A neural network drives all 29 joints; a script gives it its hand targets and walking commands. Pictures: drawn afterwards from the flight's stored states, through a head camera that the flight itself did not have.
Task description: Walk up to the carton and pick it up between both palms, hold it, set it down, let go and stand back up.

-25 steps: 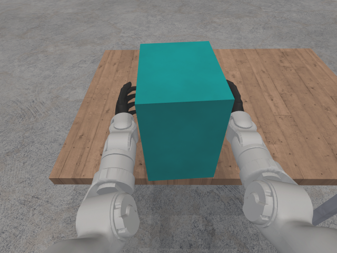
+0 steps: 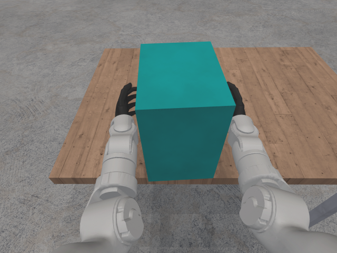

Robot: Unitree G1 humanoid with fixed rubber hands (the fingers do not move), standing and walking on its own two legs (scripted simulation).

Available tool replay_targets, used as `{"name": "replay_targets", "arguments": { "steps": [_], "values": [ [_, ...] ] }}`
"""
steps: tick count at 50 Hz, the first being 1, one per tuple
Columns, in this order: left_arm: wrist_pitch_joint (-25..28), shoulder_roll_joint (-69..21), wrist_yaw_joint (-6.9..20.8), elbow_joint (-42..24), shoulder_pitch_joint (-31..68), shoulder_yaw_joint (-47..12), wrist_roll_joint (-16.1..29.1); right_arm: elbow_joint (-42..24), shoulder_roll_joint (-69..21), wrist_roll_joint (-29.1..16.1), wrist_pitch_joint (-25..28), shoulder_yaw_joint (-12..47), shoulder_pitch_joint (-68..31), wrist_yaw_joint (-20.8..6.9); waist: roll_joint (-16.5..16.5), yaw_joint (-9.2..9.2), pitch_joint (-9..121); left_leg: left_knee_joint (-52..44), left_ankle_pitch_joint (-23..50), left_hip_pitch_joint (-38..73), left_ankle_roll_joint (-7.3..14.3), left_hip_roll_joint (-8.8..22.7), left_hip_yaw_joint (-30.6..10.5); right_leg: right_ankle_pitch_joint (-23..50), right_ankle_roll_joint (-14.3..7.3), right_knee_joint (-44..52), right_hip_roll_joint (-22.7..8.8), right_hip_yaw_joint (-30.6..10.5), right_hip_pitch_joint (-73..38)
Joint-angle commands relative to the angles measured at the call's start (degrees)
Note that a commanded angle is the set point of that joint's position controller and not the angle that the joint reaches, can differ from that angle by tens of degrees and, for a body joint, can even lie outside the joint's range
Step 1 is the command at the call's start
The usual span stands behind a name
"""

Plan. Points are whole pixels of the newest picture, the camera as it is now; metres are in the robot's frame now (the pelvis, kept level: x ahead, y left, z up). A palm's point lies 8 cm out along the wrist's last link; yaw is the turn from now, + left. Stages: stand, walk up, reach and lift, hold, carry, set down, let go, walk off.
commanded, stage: set down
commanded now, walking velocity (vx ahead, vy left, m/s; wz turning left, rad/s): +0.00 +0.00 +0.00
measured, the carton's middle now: (178, 113) +0.44 +0.00 +0.09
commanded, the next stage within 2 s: none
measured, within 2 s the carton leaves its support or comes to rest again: neither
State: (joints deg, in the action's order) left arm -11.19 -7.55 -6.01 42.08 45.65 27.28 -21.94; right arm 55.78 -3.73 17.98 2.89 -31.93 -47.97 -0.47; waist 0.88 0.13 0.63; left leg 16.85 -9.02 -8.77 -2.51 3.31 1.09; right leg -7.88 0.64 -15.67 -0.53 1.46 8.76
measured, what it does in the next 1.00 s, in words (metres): stands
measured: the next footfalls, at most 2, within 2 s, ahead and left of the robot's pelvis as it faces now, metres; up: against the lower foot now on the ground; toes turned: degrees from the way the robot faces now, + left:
none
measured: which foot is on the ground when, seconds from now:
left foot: down 0.00-1.00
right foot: down 0.00-1.00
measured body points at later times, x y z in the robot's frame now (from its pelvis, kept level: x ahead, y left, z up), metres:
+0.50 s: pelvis +0.00 +0.00 +0.00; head +0.02 +0.01 +0.45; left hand +0.42 +0.14 +0.12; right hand +0.42 -0.14 +0.11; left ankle +0.00 +0.14 -0.75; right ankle +0.00 -0.12 -0.75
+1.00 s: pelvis +0.00 +0.00 +0.00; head +0.03 +0.01 +0.45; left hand +0.42 +0.14 +0.11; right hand +0.42 -0.14 +0.11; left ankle +0.00 +0.14 -0.75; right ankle +0.00 -0.12 -0.75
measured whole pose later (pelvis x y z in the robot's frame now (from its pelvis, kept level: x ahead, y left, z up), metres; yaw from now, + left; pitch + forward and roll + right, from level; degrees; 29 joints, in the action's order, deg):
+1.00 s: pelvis +0.00 +0.00 +0.00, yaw -1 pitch +0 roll +0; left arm -10.0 -9.3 -4.0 35.8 43.0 28.7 -24.9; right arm 51.0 -6.1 21.3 5.5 -33.1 -46.1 -2.7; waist 1.6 0.2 -2.9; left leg 15.8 -9.0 -6.5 -2.3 3.1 2.1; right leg -8.6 0.7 -16.5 -0.7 0.6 7.7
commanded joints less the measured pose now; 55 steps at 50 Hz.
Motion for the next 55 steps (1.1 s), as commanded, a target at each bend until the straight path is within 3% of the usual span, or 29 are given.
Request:
{"name": "replay_targets", "arguments": {
  "steps": [1,8,10,12,15,27,28,32,33,34,35,42,46,49,51,55],
  "values": [
    [0.79,-23.74,6.37,-1.42,31.46,-13.95,1.06,-3.72,-21.57,1.52,2.70,12.22,-33.38,-7.16,0.09,1.09,24.99,-0.84,12.40,5.82,-0.67,-3.86,6.38,17.70,2.72,-1.49,2.62,5.40,-10.33],
    [0.86,-23.94,7.24,-0.32,28.82,-12.39,-0.36,-3.93,-22.40,2.87,2.83,11.77,-30.68,-7.00,0.72,1.42,23.01,-1.02,11.04,5.54,-0.19,-3.96,6.53,17.23,2.90,-1.41,2.32,5.33,-10.71],
    [0.65,-24.78,7.42,-1.14,28.82,-12.07,-1.01,-3.13,-23.48,3.17,2.47,11.08,-29.91,-7.27,-0.25,0.91,21.76,-1.36,11.01,6.23,-0.29,-3.89,6.73,16.09,2.88,-1.19,2.25,5.20,-10.52],
    [0.45,-24.71,7.37,-1.42,27.66,-12.38,-1.10,-3.36,-22.02,3.43,2.86,10.41,-28.62,-7.36,-1.08,1.63,22.32,-1.14,12.14,7.88,-0.64,-3.63,6.61,14.87,2.65,-0.89,2.71,5.83,-9.22],
    [0.65,-24.40,7.57,-1.69,26.41,-12.09,-1.79,-3.93,-22.28,3.58,3.28,10.90,-28.10,-7.48,-0.63,1.06,21.99,-1.28,12.70,7.12,-0.41,-3.83,6.95,16.43,2.78,-1.18,2.44,5.65,-9.68],
    [0.30,-24.68,8.22,-2.82,23.96,-10.70,-3.02,-4.43,-22.07,5.08,3.16,9.52,-24.68,-7.43,0.43,1.81,18.66,-0.75,13.70,8.26,-0.02,-3.53,6.75,15.87,3.03,-1.03,2.88,5.92,-8.30],
    [0.45,-23.76,7.95,-3.35,23.12,-11.27,-3.03,-4.89,-20.87,4.66,3.41,10.15,-24.23,-7.39,-0.82,1.34,19.75,-0.64,14.78,8.39,-0.30,-3.45,7.14,17.39,2.80,-1.46,2.93,5.94,-8.97],
    [0.47,-25.54,8.59,-4.11,22.75,-10.36,-3.93,-4.58,-23.10,5.80,2.97,9.06,-23.66,-7.42,0.17,1.49,16.37,-1.18,12.85,8.35,0.34,-3.65,6.99,15.10,3.23,-0.93,2.37,5.91,-7.58],
    [0.25,-23.73,8.41,-3.25,21.76,-9.86,-4.08,-5.18,-21.20,5.34,2.94,9.49,-23.23,-7.46,-0.38,0.87,17.10,-1.05,13.42,8.65,0.24,-3.79,7.26,15.17,2.96,-1.11,2.54,5.99,-8.13],
    [0.24,-23.52,8.37,-3.49,21.23,-9.75,-4.31,-4.45,-21.28,5.61,2.92,9.17,-22.11,-7.47,-0.36,1.67,17.15,-1.09,13.10,8.77,0.10,-3.76,7.17,15.50,3.03,-0.98,2.67,5.98,-8.02],
    [0.15,-22.89,8.38,-3.66,20.66,-9.29,-4.29,-4.71,-20.61,5.34,2.77,9.09,-21.81,-7.38,-0.09,1.07,16.73,-1.25,13.19,8.56,0.14,-3.65,7.23,15.11,3.06,-0.90,2.72,5.93,-8.46],
    [0.92,-21.54,7.74,-5.17,20.60,-8.73,-4.50,-5.12,-19.75,6.13,2.58,7.67,-20.36,-7.14,-0.45,1.58,15.63,-1.25,12.78,9.62,0.39,-3.54,7.37,13.00,2.76,-0.42,2.51,6.03,-6.41],
    [0.93,-16.39,6.35,-5.46,18.53,-7.67,-4.00,-5.01,-12.78,5.73,2.24,6.42,-18.60,-6.03,-0.80,1.33,15.66,-1.25,13.41,10.35,0.24,-3.30,7.24,12.75,2.76,-0.26,2.70,5.66,-5.68],
    [1.43,-9.37,3.75,-6.26,19.49,-8.64,-1.38,-5.99,-4.77,3.15,2.26,6.91,-18.96,-4.28,-1.46,0.91,17.00,-0.65,13.16,9.54,0.21,-3.15,7.24,11.63,2.22,-0.41,2.45,5.59,-4.84],
    [2.32,-1.60,1.15,-6.06,21.08,-8.59,1.08,-5.75,2.14,-0.46,2.09,8.44,-20.34,-2.13,-1.63,0.14,17.28,-0.10,12.01,7.61,0.43,-3.24,7.14,12.42,2.43,-0.88,2.22,4.86,-4.43],
    [4.39,2.57,-3.58,-5.76,30.62,-14.81,8.35,-4.79,7.24,-9.09,2.30,13.26,-29.02,1.15,-3.22,0.16,29.50,3.20,14.76,5.67,-0.58,-3.53,5.40,15.41,2.25,-2.70,2.98,3.50,-0.56]
  ]
}}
